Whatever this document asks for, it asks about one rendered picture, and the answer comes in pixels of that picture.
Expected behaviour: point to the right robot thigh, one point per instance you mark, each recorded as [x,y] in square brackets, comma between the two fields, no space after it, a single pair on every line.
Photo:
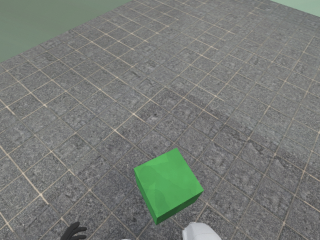
[199,231]

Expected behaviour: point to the left robot hand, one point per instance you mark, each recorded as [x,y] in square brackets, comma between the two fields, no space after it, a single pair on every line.
[73,229]

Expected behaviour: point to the carton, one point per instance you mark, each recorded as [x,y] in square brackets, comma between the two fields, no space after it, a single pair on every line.
[167,185]

